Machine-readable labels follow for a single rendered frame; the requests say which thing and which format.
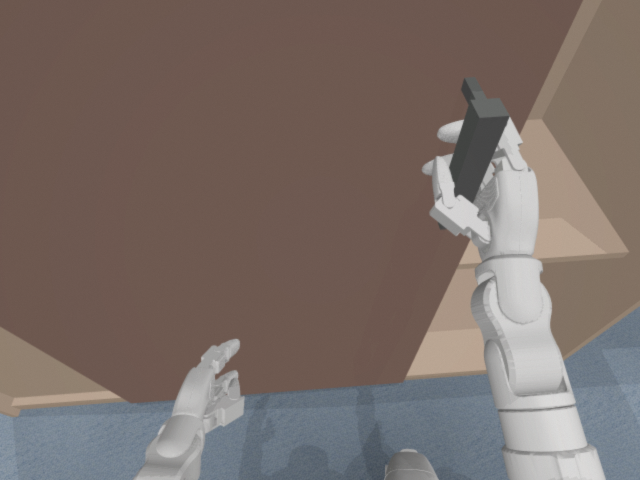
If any handle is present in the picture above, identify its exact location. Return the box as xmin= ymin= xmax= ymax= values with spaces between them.
xmin=437 ymin=77 xmax=510 ymax=230

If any right robot thigh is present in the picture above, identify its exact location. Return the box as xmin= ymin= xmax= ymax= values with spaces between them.
xmin=384 ymin=452 xmax=439 ymax=480

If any wardrobe door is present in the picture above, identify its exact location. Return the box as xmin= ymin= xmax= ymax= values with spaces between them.
xmin=0 ymin=327 xmax=109 ymax=398
xmin=0 ymin=0 xmax=583 ymax=403

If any right robot hand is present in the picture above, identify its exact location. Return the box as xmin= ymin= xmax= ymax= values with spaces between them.
xmin=422 ymin=117 xmax=539 ymax=262

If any left robot forearm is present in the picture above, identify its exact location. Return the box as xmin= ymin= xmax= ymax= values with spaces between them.
xmin=132 ymin=415 xmax=205 ymax=480

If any left robot hand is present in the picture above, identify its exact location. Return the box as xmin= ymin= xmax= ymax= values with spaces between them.
xmin=171 ymin=339 xmax=245 ymax=434

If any right robot forearm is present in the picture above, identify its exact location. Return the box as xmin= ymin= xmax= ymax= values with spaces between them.
xmin=471 ymin=254 xmax=606 ymax=480

